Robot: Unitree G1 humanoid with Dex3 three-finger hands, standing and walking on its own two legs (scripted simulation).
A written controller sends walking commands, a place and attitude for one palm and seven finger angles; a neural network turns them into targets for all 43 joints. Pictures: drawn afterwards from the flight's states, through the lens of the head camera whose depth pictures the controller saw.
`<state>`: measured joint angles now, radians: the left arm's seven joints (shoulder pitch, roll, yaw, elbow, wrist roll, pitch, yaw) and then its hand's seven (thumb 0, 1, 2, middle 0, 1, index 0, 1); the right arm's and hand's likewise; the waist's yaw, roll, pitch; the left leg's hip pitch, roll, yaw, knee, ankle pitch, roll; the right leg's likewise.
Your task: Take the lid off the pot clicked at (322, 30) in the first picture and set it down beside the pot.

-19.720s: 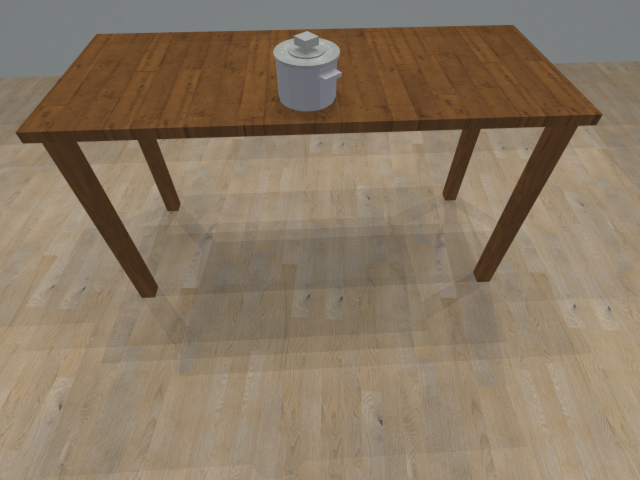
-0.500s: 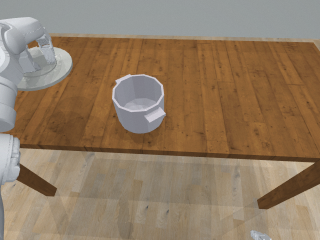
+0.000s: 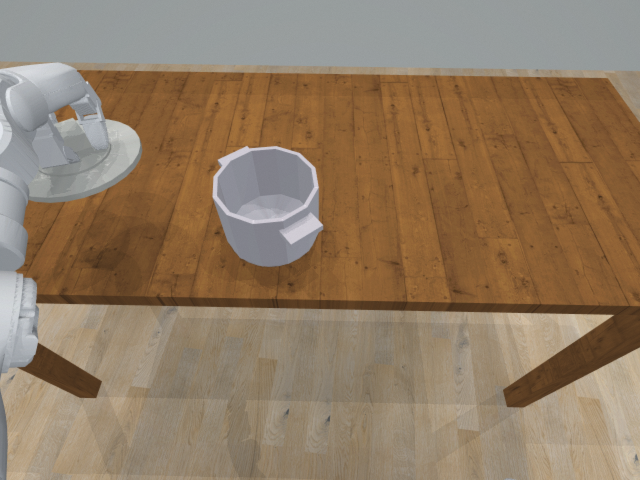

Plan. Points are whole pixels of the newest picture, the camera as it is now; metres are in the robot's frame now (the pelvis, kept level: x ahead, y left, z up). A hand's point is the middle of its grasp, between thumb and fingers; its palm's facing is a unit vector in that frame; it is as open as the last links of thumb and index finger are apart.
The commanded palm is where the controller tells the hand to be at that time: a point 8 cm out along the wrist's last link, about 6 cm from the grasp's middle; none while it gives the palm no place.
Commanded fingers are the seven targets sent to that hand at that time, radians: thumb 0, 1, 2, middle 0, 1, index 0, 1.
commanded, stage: lower the lid onto the table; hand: left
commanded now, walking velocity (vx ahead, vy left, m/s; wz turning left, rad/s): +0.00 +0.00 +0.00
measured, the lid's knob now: (64, 138) +0.49 +0.30 +0.16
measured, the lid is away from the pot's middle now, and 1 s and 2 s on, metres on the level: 0.23 0.23 0.24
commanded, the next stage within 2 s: none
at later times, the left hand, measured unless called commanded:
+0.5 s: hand (76, 159) +0.47 +0.28 +0.14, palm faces -0.42 -0.06 -0.90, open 6.2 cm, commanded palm +0.47 +0.28 +0.21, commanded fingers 0.00 0.62 1.05 -0.81 -1.01 -0.93 -1.07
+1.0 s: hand (87, 183) +0.47 +0.29 +0.10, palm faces -0.49 -0.08 -0.87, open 6.2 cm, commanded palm +0.48 +0.29 +0.18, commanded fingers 0.00 0.62 1.05 -0.81 -1.01 -0.93 -1.07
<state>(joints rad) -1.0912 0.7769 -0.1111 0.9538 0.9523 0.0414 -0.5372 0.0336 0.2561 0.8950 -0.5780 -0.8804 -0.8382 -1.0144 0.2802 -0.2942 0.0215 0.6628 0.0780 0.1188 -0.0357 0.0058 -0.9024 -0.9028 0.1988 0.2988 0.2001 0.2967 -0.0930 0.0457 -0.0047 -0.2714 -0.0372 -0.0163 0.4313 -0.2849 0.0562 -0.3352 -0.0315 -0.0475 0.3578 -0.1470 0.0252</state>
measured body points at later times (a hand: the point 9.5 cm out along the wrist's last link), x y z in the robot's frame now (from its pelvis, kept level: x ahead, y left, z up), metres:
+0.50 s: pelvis +0.01 +0.01 +0.00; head +0.08 +0.01 +0.44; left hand +0.49 +0.28 +0.19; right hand +0.07 -0.26 -0.13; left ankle -0.05 +0.08 -0.74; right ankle +0.01 -0.14 -0.74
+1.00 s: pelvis +0.01 +0.00 +0.00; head +0.09 +0.01 +0.44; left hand +0.49 +0.29 +0.15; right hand +0.06 -0.27 -0.13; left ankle -0.05 +0.08 -0.74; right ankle +0.01 -0.14 -0.74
